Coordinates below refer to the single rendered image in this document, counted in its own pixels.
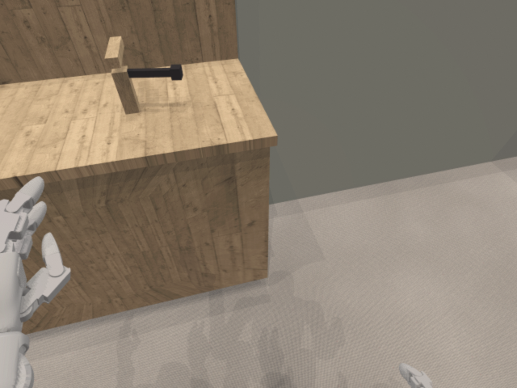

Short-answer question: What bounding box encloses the counter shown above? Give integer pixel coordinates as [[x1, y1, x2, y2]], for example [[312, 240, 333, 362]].
[[0, 0, 278, 335]]

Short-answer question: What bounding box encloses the right robot hand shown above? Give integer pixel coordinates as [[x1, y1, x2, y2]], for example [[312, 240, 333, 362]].
[[399, 363, 433, 388]]

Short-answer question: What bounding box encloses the tap lever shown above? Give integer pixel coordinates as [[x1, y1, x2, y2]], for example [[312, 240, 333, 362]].
[[127, 65, 183, 80]]

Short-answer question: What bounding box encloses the left robot hand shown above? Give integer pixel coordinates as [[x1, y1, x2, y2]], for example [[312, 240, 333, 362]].
[[0, 176, 71, 333]]

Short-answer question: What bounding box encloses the robot left forearm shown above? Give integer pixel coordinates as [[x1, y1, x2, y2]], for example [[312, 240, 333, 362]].
[[0, 331, 34, 388]]

